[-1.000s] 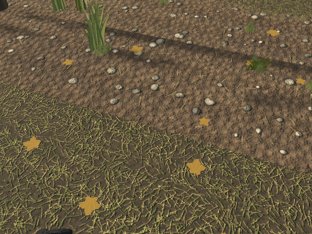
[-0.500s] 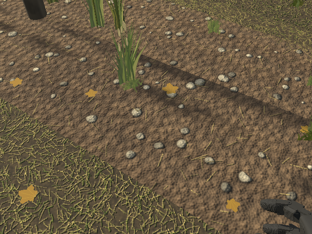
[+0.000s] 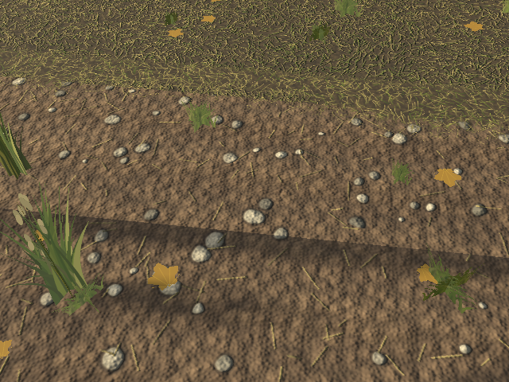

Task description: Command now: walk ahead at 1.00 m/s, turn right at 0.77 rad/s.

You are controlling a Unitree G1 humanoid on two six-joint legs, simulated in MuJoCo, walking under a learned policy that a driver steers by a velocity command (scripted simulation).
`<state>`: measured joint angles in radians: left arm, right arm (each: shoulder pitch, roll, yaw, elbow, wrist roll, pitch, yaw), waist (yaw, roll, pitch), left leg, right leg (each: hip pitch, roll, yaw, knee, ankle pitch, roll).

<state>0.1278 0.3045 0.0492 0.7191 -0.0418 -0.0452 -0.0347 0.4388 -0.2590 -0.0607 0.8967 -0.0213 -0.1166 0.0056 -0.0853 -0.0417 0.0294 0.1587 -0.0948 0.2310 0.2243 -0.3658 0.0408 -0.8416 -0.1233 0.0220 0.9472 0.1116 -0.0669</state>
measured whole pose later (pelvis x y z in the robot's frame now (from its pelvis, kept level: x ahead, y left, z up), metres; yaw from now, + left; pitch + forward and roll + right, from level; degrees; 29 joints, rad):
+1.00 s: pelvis +0.70 -0.11 +0.00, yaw -53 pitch +1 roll +3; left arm 0.04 0.33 0.07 0.54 0.01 0.04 -0.03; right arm 0.17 -0.34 -0.08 0.79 0.03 -0.04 0.00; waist -0.06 0.00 0.11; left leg -0.18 0.09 0.20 0.71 -0.48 -0.04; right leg -0.47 -0.02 -0.02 0.59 -0.10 -0.08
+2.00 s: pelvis +0.78 -0.16 +0.01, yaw -9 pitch +2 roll +0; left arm 0.13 0.29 0.08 0.75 0.01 -0.02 0.01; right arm 0.13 -0.37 -0.09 0.60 0.01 0.05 -0.03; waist 0.02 0.05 0.04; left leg -0.47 -0.12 -0.19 1.10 -0.51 -0.06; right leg -0.28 0.04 0.07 0.46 -0.21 -0.02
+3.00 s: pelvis +0.80 -0.12 +0.01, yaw -7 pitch -1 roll +0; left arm 0.16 0.26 0.03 1.04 0.00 0.01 0.04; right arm 0.25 -0.25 -0.02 0.87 -0.01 0.00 -0.02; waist 0.01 0.00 0.04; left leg -0.15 -0.03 -0.05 0.49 -0.31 0.02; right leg -0.19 -0.04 0.05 0.48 -0.27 0.06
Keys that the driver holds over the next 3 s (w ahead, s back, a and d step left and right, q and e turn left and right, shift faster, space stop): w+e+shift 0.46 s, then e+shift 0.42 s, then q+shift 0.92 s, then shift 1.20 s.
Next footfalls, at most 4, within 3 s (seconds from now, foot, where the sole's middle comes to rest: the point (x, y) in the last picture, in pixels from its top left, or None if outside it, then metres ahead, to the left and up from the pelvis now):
0.14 right None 0.35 -0.06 -0.76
0.54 left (241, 292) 0.78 0.02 -0.76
0.98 right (348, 302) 0.71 -0.28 -0.76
1.38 left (265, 270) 0.84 -0.06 -0.76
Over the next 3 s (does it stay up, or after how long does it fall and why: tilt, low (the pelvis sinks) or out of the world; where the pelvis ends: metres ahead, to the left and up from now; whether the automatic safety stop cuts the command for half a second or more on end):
stays up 0.80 -0.12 0.01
